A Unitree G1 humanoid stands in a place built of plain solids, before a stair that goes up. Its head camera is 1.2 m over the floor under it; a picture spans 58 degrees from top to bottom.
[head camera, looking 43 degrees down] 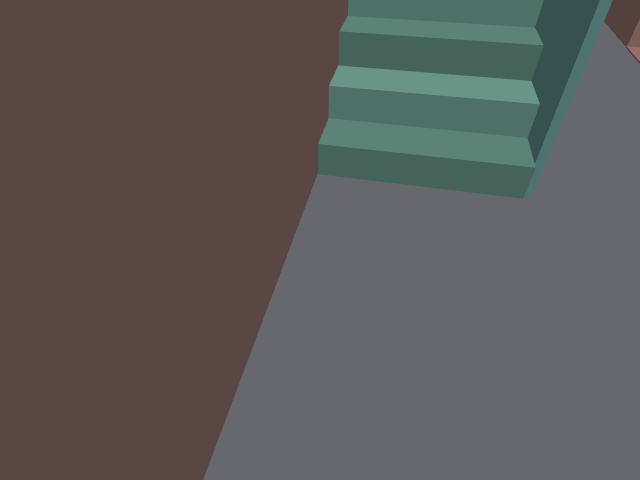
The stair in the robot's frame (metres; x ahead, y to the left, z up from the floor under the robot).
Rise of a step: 0.17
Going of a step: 0.26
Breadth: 0.95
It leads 12 degrees to the right of straight ahead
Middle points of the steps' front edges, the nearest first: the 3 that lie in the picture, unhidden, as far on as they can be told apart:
1.66 -0.46 0.17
1.91 -0.51 0.33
2.16 -0.56 0.50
